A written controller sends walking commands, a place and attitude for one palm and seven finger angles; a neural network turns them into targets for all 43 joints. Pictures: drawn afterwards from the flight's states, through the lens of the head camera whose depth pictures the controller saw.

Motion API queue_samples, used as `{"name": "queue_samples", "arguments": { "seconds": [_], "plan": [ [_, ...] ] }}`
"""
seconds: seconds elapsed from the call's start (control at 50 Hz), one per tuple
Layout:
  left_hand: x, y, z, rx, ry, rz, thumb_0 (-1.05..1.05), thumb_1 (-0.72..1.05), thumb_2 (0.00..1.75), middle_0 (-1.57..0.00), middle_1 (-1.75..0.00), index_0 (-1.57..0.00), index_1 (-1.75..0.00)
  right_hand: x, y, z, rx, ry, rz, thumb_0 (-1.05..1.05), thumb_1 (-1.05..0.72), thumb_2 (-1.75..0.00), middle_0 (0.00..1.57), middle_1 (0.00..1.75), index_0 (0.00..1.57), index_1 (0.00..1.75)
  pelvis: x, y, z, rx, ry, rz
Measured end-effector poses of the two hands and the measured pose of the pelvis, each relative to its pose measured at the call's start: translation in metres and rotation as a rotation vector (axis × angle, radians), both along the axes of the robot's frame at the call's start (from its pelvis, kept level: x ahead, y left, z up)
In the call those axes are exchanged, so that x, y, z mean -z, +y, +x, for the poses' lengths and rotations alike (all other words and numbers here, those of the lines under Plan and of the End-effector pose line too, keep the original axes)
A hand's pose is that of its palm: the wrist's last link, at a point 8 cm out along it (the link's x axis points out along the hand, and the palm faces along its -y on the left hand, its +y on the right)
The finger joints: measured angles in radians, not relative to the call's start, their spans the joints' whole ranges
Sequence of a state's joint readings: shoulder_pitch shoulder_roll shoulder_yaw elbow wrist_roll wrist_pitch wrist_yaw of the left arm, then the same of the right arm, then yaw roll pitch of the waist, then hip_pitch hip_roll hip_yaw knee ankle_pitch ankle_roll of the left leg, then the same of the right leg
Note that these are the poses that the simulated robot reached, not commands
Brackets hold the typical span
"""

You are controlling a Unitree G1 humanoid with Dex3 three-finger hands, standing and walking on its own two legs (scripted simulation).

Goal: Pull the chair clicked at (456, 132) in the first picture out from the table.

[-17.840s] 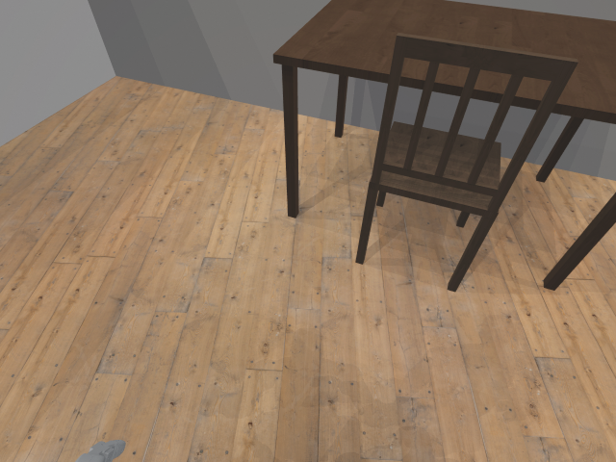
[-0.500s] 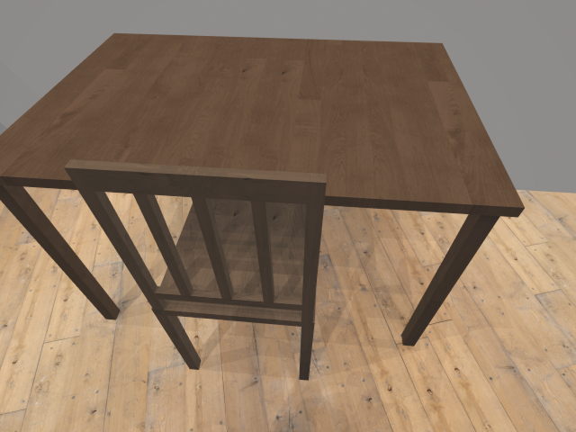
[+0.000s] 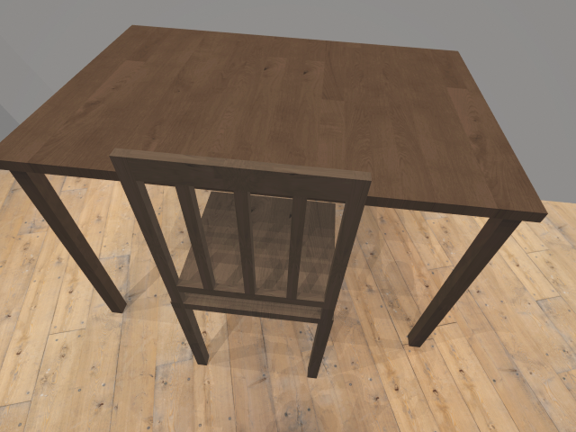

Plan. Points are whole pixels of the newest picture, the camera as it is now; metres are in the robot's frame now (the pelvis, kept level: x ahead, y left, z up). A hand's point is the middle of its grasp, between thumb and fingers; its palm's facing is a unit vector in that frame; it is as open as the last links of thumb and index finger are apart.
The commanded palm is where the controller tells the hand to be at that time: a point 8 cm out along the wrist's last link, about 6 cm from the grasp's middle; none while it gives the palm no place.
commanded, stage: come to a stop and stand still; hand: left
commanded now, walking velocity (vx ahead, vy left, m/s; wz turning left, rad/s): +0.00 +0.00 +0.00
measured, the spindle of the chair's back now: (246, 247) +0.46 +0.12 -0.08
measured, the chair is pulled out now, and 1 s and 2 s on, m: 0.00 0.00 0.00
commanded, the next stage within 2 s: look again from close up in 0.58 s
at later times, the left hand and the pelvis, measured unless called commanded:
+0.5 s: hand out of the picture -0.02 +0.21 -0.17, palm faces +0.05 -0.98 -0.19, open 7.3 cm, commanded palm none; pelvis +0.01 +0.05 +0.00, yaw +0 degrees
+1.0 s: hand out of the picture +0.01 +0.21 -0.18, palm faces +0.03 -0.98 -0.21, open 7.3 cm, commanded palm none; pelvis +0.02 +0.04 -0.01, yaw +0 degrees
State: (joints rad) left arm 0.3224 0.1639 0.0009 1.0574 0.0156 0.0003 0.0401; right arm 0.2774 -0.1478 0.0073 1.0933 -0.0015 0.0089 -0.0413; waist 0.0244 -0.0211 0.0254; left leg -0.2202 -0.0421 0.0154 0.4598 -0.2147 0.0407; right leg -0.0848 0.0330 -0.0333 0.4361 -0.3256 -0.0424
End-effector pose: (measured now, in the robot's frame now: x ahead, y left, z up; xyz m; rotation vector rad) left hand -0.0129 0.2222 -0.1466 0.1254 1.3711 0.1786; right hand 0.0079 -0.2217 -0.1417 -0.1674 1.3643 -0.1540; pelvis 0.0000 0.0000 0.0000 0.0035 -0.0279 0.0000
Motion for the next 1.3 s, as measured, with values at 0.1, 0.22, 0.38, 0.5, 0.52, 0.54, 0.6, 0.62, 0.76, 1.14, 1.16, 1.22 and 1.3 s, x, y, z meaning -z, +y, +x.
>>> {"name": "queue_samples", "arguments": {
  "seconds": [0.1, 0.22, 0.38, 0.5, 0.52, 0.54, 0.6, 0.62, 0.76, 1.14, 1.16, 1.22, 1.3],
  "plan": [
    [-0.004, 0.014, 0.011, 0.019, -0.013, -0.004, 0.00, 0.91, 0.90, -0.20, -0.30, -0.20, -0.30, -0.001, 0.020, -0.015, 0.003, 0.042, 0.017, 0.01, -0.93, -0.89, 0.20, 0.30, 0.20, 0.30, -0.003, 0.015, -0.001, -0.004, 0.014, -0.003],
    [-0.004, 0.027, 0.010, 0.022, 0.010, -0.009, 0.00, 0.91, 0.90, -0.20, -0.30, -0.20, -0.30, -0.001, 0.040, -0.025, 0.016, 0.070, 0.035, 0.01, -0.92, -0.89, 0.20, 0.30, 0.20, 0.30, -0.004, 0.029, 0.001, -0.007, 0.021, -0.001],
    [-0.003, 0.036, -0.003, 0.000, 0.057, -0.010, 0.00, 0.91, 0.90, -0.20, -0.30, -0.20, -0.30, -0.001, 0.052, -0.019, 0.021, 0.066, 0.034, 0.01, -0.91, -0.89, 0.20, 0.30, 0.21, 0.30, -0.004, 0.041, 0.008, -0.007, 0.022, 0.004],
    [-0.003, 0.037, -0.015, -0.015, 0.094, -0.013, 0.00, 0.91, 0.90, -0.20, -0.30, -0.20, -0.30, 0.000, 0.052, -0.010, 0.018, 0.049, 0.023, 0.01, -0.92, -0.89, 0.20, 0.30, 0.21, 0.30, -0.004, 0.045, 0.011, -0.006, 0.021, 0.006],
    [-0.003, 0.037, -0.017, -0.017, 0.099, -0.014, 0.00, 0.91, 0.90, -0.20, -0.30, -0.20, -0.30, -0.001, 0.051, -0.009, 0.017, 0.046, 0.021, 0.01, -0.92, -0.89, 0.20, 0.30, 0.20, 0.30, -0.004, 0.046, 0.012, -0.006, 0.021, 0.007],
    [-0.003, 0.036, -0.019, -0.019, 0.103, -0.015, 0.00, 0.91, 0.90, -0.20, -0.30, -0.20, -0.30, -0.001, 0.051, -0.007, 0.016, 0.044, 0.020, 0.01, -0.92, -0.89, 0.20, 0.30, 0.20, 0.30, -0.004, 0.046, 0.012, -0.006, 0.022, 0.007],
    [-0.003, 0.034, -0.023, -0.022, 0.115, -0.019, 0.00, 0.91, 0.90, -0.20, -0.30, -0.20, -0.30, -0.001, 0.049, -0.004, 0.015, 0.040, 0.016, 0.01, -0.92, -0.89, 0.20, 0.30, 0.20, 0.30, -0.004, 0.045, 0.013, -0.005, 0.022, 0.007],
    [-0.003, 0.033, -0.024, -0.023, 0.119, -0.021, 0.00, 0.91, 0.90, -0.20, -0.30, -0.20, -0.30, -0.001, 0.048, -0.003, 0.014, 0.039, 0.015, 0.01, -0.92, -0.89, 0.20, 0.30, 0.20, 0.30, -0.004, 0.045, 0.014, -0.005, 0.023, 0.007],
    [0.001, 0.026, -0.024, 0.002, 0.114, -0.023, 0.00, 0.91, 0.90, -0.20, -0.30, -0.20, -0.30, 0.000, 0.039, 0.003, -0.015, 0.021, 0.007, 0.01, -0.92, -0.89, 0.20, 0.30, 0.20, 0.30, 0.001, 0.042, 0.011, -0.007, 0.036, -0.010],
    [-0.002, 0.027, 0.032, 0.038, -0.030, 0.015, 0.00, 0.91, 0.90, -0.20, -0.30, -0.20, -0.30, 0.005, 0.024, 0.033, -0.022, -0.067, 0.011, 0.01, -0.93, -0.89, 0.20, 0.30, 0.20, 0.30, 0.003, 0.030, 0.019, 0.002, 0.017, 0.003],
    [-0.002, 0.026, 0.034, 0.039, -0.031, 0.013, 0.00, 0.91, 0.90, -0.20, -0.30, -0.20, -0.30, 0.004, 0.023, 0.032, -0.022, -0.064, 0.010, 0.01, -0.93, -0.89, 0.20, 0.30, 0.20, 0.30, 0.003, 0.029, 0.019, 0.002, 0.017, 0.004],
    [-0.001, 0.022, 0.035, 0.042, -0.031, 0.005, 0.00, 0.91, 0.90, -0.20, -0.30, -0.20, -0.30, 0.002, 0.021, 0.030, -0.020, -0.050, 0.007, 0.01, -0.92, -0.89, 0.20, 0.30, 0.20, 0.30, 0.002, 0.026, 0.020, 0.003, 0.017, 0.004],
    [0.000, 0.017, 0.032, 0.042, -0.016, -0.006, 0.00, 0.91, 0.90, -0.20, -0.30, -0.20, -0.30, 0.001, 0.019, 0.025, -0.016, -0.029, 0.005, 0.01, -0.92, -0.89, 0.20, 0.30, 0.20, 0.30, 0.001, 0.022, 0.020, 0.003, 0.016, 0.004]
  ]
}}
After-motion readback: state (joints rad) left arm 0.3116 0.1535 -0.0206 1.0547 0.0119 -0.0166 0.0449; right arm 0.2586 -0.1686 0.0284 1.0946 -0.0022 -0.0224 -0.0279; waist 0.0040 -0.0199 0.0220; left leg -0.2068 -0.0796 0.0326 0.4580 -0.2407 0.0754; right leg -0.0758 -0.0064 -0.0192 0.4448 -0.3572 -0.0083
